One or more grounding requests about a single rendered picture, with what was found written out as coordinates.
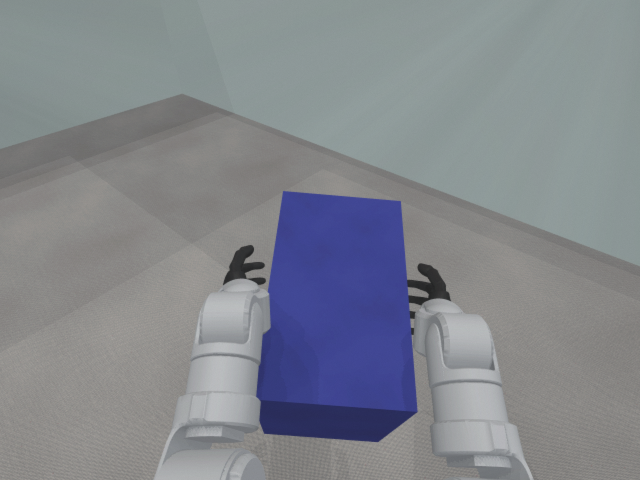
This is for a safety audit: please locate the robot left forearm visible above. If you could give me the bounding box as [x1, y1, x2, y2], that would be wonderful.
[153, 279, 271, 480]

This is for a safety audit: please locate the carton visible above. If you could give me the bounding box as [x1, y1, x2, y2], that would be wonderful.
[256, 191, 418, 442]

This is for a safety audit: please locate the left robot upper arm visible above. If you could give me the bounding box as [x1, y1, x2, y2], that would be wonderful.
[155, 448, 266, 480]

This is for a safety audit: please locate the robot right forearm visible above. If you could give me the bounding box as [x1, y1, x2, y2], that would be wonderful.
[413, 299, 534, 480]

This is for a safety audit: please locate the robot left hand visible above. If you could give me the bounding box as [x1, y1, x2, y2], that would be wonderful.
[223, 245, 266, 285]

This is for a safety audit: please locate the robot right hand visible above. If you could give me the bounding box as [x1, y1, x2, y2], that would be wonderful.
[407, 263, 451, 335]

